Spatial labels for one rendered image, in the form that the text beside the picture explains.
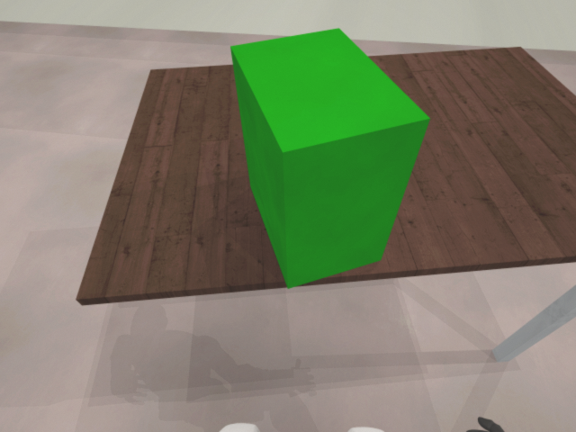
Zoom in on table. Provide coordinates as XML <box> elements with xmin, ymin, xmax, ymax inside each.
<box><xmin>76</xmin><ymin>47</ymin><xmax>576</xmax><ymax>363</ymax></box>

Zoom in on carton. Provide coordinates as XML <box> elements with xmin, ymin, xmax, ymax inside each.
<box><xmin>230</xmin><ymin>28</ymin><xmax>430</xmax><ymax>289</ymax></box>

